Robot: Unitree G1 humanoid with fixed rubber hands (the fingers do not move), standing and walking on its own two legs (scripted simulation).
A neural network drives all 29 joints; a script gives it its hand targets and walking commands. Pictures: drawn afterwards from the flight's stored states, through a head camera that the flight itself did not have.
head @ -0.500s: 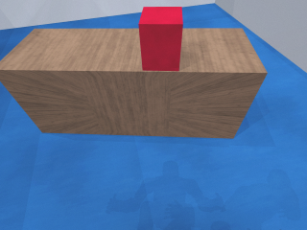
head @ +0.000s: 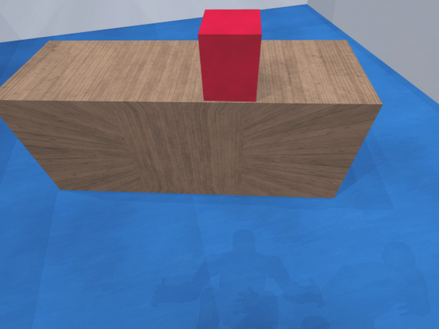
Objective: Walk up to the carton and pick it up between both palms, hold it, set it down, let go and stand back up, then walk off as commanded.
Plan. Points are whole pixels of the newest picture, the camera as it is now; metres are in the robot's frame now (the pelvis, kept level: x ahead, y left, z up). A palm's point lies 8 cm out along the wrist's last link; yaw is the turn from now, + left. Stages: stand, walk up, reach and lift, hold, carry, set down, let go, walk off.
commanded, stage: stand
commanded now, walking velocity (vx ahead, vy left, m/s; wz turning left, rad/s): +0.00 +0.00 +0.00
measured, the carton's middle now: (230, 56) +1.02 +0.05 -0.02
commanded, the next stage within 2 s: none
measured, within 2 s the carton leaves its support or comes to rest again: neither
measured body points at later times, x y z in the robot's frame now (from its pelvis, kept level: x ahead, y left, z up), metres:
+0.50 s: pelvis +0.00 +0.00 +0.00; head +0.02 +0.00 +0.45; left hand +0.06 +0.35 -0.10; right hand +0.10 -0.33 -0.11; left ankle +0.03 +0.15 -0.72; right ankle +0.03 -0.13 -0.72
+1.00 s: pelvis +0.00 +0.00 +0.00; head +0.02 +0.00 +0.45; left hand +0.06 +0.35 -0.10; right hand +0.10 -0.33 -0.11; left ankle +0.03 +0.15 -0.72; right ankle +0.03 -0.13 -0.72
